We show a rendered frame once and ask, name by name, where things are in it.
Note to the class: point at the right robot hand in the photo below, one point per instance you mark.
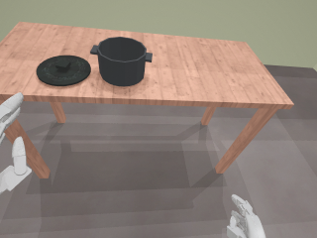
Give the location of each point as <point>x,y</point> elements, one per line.
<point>250,225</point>

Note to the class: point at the pot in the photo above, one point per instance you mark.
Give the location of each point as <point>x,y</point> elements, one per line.
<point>122,60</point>

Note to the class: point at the lid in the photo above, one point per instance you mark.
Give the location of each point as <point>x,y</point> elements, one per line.
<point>77,72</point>

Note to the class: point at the table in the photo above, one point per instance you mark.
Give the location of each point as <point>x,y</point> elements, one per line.
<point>185,71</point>

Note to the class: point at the knob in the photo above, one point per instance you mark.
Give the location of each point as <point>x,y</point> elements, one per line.
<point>63,64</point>

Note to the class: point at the left robot hand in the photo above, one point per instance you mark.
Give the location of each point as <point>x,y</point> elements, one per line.
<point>10,177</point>

